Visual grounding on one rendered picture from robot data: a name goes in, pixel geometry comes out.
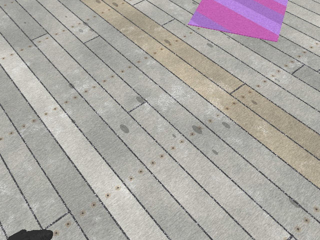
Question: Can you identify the robot left hand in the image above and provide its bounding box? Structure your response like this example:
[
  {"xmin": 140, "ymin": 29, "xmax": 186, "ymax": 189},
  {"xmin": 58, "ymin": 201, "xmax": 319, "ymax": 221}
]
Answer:
[{"xmin": 7, "ymin": 229, "xmax": 53, "ymax": 240}]

